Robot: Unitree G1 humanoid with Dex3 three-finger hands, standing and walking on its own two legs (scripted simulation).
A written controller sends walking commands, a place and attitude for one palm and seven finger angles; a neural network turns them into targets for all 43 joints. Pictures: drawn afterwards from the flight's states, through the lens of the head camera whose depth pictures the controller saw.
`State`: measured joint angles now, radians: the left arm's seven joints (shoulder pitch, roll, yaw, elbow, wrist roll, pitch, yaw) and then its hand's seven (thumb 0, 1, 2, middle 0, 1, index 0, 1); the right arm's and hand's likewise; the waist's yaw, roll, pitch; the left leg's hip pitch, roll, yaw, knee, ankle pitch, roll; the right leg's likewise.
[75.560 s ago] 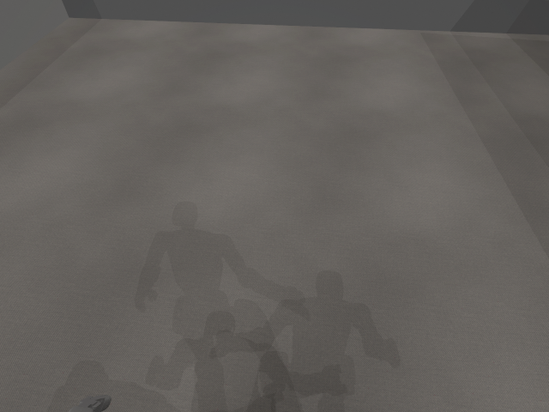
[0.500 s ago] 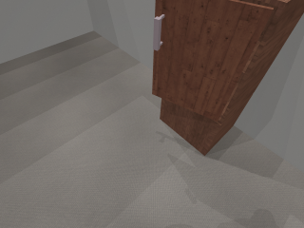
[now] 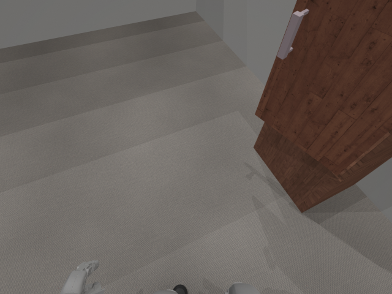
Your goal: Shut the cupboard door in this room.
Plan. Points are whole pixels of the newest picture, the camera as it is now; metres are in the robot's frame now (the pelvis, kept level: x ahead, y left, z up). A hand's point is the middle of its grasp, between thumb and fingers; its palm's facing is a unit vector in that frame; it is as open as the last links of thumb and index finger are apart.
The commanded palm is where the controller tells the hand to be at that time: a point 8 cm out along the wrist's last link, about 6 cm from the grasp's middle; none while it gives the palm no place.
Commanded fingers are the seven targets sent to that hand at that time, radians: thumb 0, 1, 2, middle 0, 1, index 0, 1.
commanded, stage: walk to a spot facing it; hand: left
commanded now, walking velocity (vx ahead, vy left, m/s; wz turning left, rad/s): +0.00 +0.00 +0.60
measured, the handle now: (293, 34) +0.82 -0.28 +0.07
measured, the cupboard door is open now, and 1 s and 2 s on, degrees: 17 17 17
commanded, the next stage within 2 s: turn to face it in 1.20 s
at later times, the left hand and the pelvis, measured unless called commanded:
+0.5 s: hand out of the picture -0.05 +0.17 -0.18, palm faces +0.37 -0.89 -0.27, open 7.4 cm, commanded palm none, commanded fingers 0.00 0.90 0.90 -0.20 -0.30 -0.20 -0.30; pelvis +0.01 -0.03 -0.01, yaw +22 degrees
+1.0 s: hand out of the picture +0.03 +0.22 -0.15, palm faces +0.61 -0.74 -0.27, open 7.3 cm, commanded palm none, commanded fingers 0.00 0.90 0.90 -0.20 -0.30 -0.20 -0.30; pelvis +0.08 -0.01 -0.01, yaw +39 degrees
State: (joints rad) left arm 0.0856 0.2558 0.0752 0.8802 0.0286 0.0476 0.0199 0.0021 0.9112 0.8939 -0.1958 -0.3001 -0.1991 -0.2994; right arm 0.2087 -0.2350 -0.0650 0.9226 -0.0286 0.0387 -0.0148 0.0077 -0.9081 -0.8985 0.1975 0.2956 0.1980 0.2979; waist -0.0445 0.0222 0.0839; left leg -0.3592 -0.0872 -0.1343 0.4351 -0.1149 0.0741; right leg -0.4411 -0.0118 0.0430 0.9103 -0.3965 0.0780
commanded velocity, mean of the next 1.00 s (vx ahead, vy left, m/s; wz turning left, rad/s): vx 0.13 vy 0.00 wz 0.60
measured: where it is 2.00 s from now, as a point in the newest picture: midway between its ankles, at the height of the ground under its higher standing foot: (145, 285)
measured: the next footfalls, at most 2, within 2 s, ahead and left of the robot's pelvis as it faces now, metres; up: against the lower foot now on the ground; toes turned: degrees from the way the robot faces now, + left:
right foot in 0.16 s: +0.04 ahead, -0.16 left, +0.00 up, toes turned +10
left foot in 0.54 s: +0.01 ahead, +0.11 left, +0.00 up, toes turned +26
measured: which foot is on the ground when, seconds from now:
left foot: down 0.00-0.14, up 0.16-0.52, down 0.54-0.90, up 0.92-1.00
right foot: up 0.00-0.14, down 0.16-0.52, up 0.54-0.88, down 0.90-1.00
